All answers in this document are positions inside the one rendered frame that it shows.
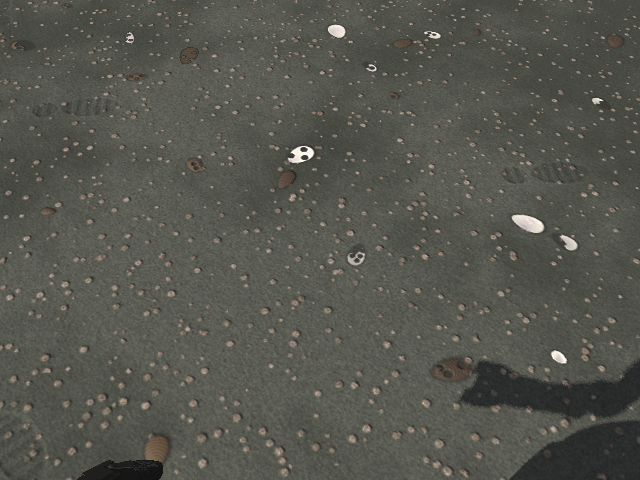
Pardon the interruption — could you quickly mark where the robot left hand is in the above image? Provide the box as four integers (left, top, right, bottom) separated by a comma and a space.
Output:
77, 460, 163, 480

